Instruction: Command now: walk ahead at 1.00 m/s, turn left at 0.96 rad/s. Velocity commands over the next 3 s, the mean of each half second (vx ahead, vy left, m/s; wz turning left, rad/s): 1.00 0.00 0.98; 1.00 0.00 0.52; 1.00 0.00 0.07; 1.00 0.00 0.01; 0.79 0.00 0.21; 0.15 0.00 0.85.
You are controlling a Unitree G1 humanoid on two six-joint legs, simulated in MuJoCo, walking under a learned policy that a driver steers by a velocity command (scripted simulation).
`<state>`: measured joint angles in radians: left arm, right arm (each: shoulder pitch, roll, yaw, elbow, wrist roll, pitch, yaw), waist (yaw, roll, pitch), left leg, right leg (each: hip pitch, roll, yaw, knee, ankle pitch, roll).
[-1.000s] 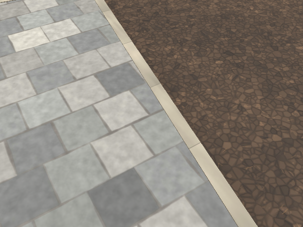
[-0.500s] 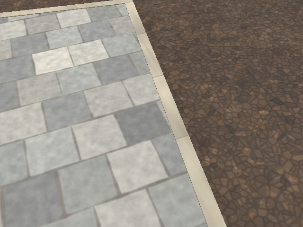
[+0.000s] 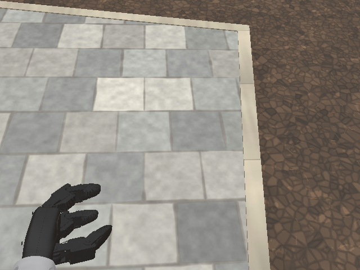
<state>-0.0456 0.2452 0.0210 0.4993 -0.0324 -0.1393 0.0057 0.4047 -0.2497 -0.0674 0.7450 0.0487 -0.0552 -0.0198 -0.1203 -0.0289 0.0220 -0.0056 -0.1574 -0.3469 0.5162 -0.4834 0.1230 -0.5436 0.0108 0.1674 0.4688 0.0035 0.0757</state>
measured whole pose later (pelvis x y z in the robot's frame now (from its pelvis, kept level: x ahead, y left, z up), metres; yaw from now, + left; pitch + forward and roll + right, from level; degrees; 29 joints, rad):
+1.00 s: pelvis +0.81 +0.27 -0.02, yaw +44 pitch +2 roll -2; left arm 0.05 0.27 0.01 0.58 -0.02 -0.13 -0.02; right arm 0.43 -0.28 -0.04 0.84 0.00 -0.05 0.00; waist -0.07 0.01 0.05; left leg 0.02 -0.07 -0.17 0.83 -0.47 0.09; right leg -0.57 0.02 -0.05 0.62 -0.08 -0.04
